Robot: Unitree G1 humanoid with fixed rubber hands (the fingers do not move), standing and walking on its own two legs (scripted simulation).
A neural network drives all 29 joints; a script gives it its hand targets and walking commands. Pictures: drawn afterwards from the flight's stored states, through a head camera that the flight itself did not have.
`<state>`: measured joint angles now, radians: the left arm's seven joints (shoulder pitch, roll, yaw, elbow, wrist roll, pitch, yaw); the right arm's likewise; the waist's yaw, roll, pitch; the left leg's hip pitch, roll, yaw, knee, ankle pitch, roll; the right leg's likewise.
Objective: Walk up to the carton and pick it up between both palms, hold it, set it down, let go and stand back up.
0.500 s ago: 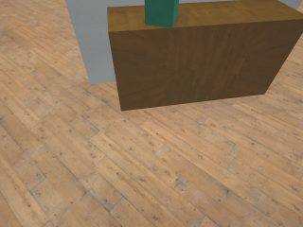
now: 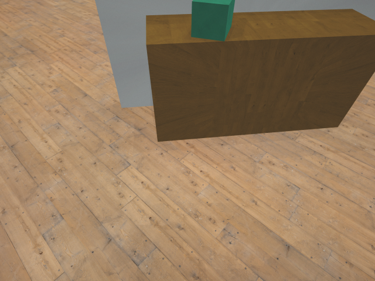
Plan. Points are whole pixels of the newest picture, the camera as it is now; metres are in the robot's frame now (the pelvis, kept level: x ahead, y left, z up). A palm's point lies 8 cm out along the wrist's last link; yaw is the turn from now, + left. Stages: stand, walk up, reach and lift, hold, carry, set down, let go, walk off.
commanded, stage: walk up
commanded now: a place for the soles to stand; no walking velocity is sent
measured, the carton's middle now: (213, 14) +1.42 -0.17 +0.05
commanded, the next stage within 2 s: none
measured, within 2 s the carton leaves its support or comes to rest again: neither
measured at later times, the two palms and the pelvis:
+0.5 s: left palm (58, 256) +0.23 +0.32 -0.12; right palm out of the picture +0.15 -0.31 -0.11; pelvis +0.14 +0.01 -0.01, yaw -2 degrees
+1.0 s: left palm (86, 212) +0.35 +0.29 -0.14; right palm (302, 183) +0.42 -0.35 -0.11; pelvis +0.33 -0.04 -0.03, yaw +3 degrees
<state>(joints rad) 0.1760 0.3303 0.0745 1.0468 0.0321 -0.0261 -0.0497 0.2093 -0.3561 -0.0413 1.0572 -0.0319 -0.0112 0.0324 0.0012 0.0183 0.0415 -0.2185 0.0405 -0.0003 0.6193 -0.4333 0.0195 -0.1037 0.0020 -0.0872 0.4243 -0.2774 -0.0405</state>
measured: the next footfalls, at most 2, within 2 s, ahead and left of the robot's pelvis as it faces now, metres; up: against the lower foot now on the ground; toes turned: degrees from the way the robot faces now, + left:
right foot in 0.56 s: +0.33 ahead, -0.15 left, +0.00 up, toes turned -6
left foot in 0.94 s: +0.45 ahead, +0.10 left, +0.00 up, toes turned +9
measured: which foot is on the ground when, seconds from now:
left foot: down 0.00-0.58, up 0.60-0.92, down 0.94-1.00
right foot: down 0.00-0.14, up 0.16-0.54, down 0.56-0.98, up 1.00-1.00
